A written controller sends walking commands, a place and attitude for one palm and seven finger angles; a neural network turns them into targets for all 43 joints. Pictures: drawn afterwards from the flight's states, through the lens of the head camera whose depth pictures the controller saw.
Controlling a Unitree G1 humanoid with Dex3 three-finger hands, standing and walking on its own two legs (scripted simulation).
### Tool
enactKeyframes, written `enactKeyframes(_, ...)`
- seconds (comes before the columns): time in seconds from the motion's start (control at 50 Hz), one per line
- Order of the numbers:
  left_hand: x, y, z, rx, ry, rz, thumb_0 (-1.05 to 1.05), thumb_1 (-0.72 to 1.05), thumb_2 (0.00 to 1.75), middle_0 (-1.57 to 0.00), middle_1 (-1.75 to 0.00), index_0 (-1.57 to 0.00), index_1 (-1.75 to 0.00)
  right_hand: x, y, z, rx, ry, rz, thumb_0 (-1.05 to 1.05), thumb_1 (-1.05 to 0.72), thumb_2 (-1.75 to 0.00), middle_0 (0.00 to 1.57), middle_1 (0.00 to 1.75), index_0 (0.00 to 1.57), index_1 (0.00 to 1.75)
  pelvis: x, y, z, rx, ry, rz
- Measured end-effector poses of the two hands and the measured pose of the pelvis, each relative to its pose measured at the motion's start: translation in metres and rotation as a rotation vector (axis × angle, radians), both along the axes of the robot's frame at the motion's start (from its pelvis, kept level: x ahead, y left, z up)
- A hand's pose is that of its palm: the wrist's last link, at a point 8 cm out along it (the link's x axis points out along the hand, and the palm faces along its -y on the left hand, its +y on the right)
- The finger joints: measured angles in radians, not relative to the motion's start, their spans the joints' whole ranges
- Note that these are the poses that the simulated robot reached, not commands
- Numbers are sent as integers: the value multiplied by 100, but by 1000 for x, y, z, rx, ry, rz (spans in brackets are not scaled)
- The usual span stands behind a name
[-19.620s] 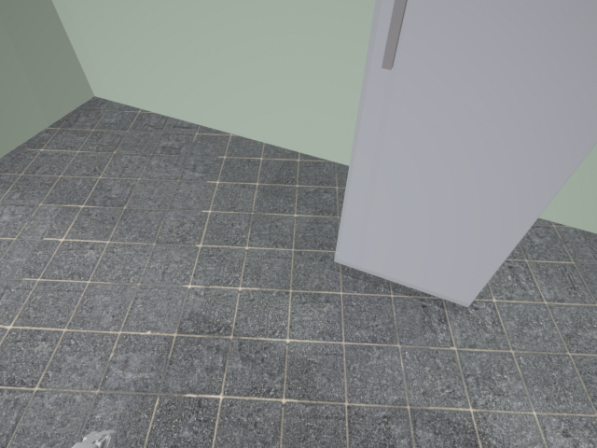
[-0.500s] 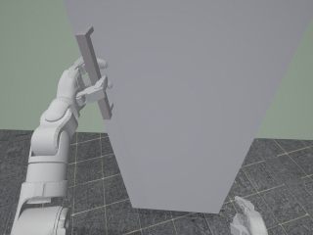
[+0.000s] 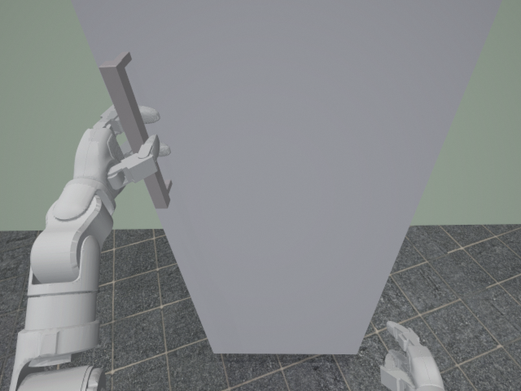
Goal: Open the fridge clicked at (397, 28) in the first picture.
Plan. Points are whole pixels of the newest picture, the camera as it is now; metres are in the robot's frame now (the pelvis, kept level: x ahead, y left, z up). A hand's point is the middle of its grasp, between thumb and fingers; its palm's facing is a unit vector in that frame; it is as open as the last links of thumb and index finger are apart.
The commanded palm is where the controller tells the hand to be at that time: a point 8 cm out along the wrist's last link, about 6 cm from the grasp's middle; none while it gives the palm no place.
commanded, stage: grip the handle and tug to test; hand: left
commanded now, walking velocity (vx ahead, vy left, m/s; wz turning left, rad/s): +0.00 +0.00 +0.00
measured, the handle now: (145, 138) +0.41 +0.18 +0.23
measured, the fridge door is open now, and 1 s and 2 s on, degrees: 0 1 0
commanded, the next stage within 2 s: pull the door a little, standing still in 0.20 s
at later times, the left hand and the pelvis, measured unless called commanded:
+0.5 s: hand (150, 161) +0.35 +0.16 +0.23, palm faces +0.05 -1.00 -0.05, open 6.0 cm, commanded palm +0.29 +0.20 +0.24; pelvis +0.04 +0.00 +0.00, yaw +0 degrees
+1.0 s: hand (147, 163) +0.35 +0.16 +0.23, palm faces +0.05 -0.97 -0.23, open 6.7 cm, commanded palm +0.32 +0.21 +0.22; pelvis +0.12 +0.02 +0.01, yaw -5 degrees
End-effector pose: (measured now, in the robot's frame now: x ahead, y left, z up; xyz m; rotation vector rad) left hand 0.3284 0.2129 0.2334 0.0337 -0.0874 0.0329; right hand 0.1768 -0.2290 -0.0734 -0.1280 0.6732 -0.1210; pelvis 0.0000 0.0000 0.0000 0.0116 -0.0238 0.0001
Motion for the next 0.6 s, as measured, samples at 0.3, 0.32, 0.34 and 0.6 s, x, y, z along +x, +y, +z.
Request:
enactKeyframes(0.3,-3,-1,-1,24,-22,-7,-1,77,78,-37,-138,-24,-136,26,-4,0,17,-17,-11,2,-90,-90,20,30,20,30,26,1,-2,4,44,-17)
enactKeyframes(0.32,-3,0,-1,25,-23,-10,-1,77,78,-37,-138,-24,-136,28,-3,0,18,-18,-10,2,-90,-90,20,30,20,30,28,1,-2,5,47,-20)
enactKeyframes(0.34,-3,0,-1,26,-23,-11,-1,77,78,-37,-138,-24,-136,31,-3,0,19,-20,-8,2,-90,-90,20,30,20,30,30,1,-2,5,49,-20)
enactKeyframes(0.6,-4,-2,-2,35,-29,13,-1,76,81,-38,-138,-23,-135,69,18,5,36,-63,54,2,-90,-90,20,30,20,30,47,5,-3,-1,65,-10)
